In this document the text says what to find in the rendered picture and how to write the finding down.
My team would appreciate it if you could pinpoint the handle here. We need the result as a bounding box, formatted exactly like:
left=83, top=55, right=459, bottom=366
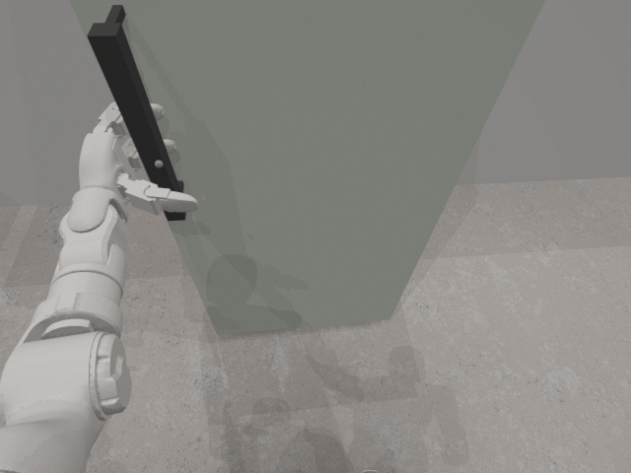
left=87, top=5, right=186, bottom=221

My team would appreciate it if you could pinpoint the fridge door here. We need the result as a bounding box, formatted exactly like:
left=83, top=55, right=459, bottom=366
left=70, top=0, right=545, bottom=335

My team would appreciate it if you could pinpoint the robot left forearm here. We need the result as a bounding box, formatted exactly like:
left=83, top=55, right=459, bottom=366
left=0, top=187, right=129, bottom=425

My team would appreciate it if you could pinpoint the left robot hand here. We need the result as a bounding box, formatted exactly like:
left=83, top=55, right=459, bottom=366
left=79, top=102, right=198, bottom=216

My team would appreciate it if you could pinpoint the robot left upper arm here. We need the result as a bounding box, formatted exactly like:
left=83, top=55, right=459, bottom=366
left=0, top=331, right=132, bottom=473

